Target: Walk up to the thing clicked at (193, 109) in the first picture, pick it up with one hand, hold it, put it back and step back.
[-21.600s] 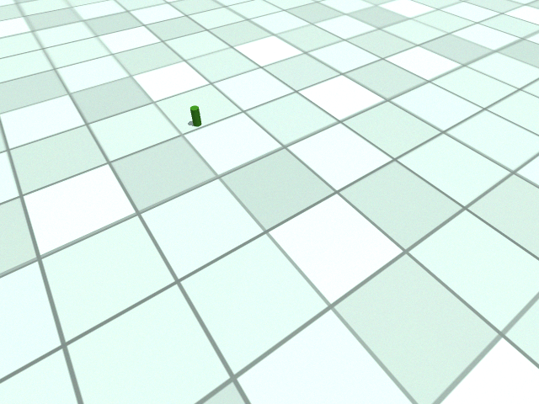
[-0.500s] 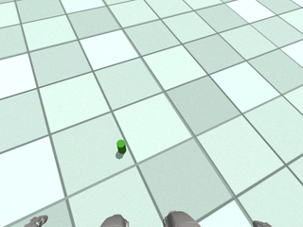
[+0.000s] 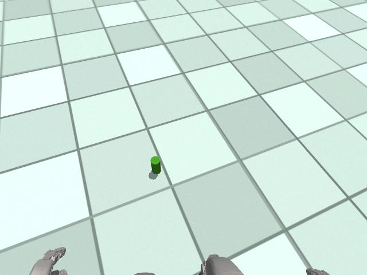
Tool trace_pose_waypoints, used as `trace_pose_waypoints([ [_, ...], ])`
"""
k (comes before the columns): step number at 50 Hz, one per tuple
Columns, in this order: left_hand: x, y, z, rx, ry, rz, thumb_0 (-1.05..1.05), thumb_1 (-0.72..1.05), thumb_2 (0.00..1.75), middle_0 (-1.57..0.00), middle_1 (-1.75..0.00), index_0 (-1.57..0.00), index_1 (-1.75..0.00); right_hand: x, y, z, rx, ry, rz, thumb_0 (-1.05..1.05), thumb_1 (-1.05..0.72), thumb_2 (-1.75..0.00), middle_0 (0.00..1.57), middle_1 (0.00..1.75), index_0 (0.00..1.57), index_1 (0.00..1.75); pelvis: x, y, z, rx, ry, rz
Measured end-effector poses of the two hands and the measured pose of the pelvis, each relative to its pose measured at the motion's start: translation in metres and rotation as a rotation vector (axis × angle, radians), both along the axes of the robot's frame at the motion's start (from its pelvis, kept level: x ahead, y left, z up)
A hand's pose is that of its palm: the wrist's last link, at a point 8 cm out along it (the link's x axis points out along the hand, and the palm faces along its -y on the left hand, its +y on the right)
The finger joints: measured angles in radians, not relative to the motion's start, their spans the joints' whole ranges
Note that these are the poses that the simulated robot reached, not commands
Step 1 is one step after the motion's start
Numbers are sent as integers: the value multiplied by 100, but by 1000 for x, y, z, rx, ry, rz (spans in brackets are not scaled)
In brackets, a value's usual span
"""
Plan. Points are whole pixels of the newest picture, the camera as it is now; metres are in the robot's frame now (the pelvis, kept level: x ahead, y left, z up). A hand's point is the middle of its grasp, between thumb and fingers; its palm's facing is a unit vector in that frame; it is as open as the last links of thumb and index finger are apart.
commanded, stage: walk up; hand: left
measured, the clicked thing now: (155, 165) +0.73 +0.15 -0.69
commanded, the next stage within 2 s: stand in 1.06 s
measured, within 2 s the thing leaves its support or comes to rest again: neither
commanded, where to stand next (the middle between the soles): +0.35 -0.05 m, yaw +1 degrees
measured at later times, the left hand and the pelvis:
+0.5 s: hand out of the picture -0.01 +0.25 -0.13, palm faces +0.02 -0.92 -0.39, open 7.4 cm; pelvis -0.06 -0.01 +0.01, yaw -1 degrees
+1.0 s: hand out of the picture +0.06 +0.26 -0.13, palm faces +0.00 -0.93 -0.37, open 7.4 cm; pelvis -0.04 -0.01 +0.02, yaw -1 degrees
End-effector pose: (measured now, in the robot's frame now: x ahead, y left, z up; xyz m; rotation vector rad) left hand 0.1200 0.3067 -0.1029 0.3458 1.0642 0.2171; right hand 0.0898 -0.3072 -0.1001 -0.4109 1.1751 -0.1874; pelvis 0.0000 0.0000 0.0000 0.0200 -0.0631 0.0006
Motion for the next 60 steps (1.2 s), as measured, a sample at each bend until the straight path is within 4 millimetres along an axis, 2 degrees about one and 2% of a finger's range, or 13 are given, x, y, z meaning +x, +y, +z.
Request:
trace_pose_waypoints([
  [4, -39, 0, -1, -19, 56, 29, 0, 91, 89, -20, -30, -21, -30, -26, 1, 13, -2, -6, -9, 0, -90, -89, 21, 30, 21, 30, -19, -3, 10, -26, 3, -12],
  [8, -82, -2, -1, -25, 128, 22, 0, 91, 89, -20, -30, -20, -30, -40, -6, 19, 4, -40, -20, 0, -90, -89, 21, 30, 21, 30, -34, -9, 13, -31, 13, -38],
  [14, -134, -14, 1, 13, 204, 22, 1, 91, 89, -20, -30, -20, -30, -58, -27, 8, 28, -75, -52, 0, -90, -89, 21, 30, 21, 30, -54, -23, 8, -51, 6, -66],
  [18, -152, -20, 11, 15, 197, 46, 1, 91, 89, -20, -30, -21, -30, -72, -30, 4, 50, -42, -71, 0, -90, -89, 20, 30, 20, 30, -56, -24, 13, -30, 9, -66],
  [23, -146, -16, 15, 11, 148, 61, 1, 91, 89, -21, -30, -21, -30, -82, -22, -2, 61, 6, -55, 0, -91, -89, 20, 30, 20, 30, -56, -17, 15, -23, 14, -29],
  [29, -121, -2, 7, -2, 109, 52, 1, 91, 89, -20, -30, -21, -30, -79, 1, -3, 73, -2, -52, 0, -91, -89, 20, 30, 20, 30, -56, -6, 12, -1, 8, -23],
  [35, -94, -3, 8, -10, 57, 19, 1, 91, 89, -20, -30, -20, -30, -65, 12, 2, 96, -34, -50, 0, -90, -89, 21, 30, 20, 30, -52, -7, 14, -30, 10, -25],
  [44, -73, -3, 10, -16, 41, 14, 1, 91, 89, -20, -30, -21, -30, -41, 13, 6, 87, -72, -40, 0, -90, -89, 20, 30, 20, 30, -45, -3, 16, -19, 11, -26],
  [53, -77, -8, 11, -12, 72, 17, 0, 91, 89, -20, -30, -21, -30, -31, 5, 7, 82, -65, -47, 0, -91, -89, 20, 30, 20, 30, -43, -7, 18, -25, 11, -20],
  [60, -88, -14, 10, -27, 129, 32, 1, 91, 89, -20, -30, -21, -30, -37, 4, 11, 80, -52, -56, 0, -91, -89, 20, 30, 20, 30, -46, -8, 24, -20, 3, -28],
])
